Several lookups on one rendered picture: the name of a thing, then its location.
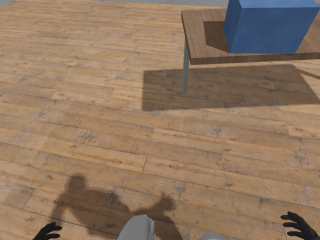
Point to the robot right hand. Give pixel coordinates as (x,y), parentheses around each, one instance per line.
(307,233)

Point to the left robot thigh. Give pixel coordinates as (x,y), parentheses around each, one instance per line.
(139,227)

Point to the carton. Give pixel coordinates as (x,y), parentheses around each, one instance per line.
(268,26)

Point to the robot left hand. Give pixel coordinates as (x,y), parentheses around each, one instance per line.
(43,233)

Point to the table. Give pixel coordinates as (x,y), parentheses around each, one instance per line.
(205,42)

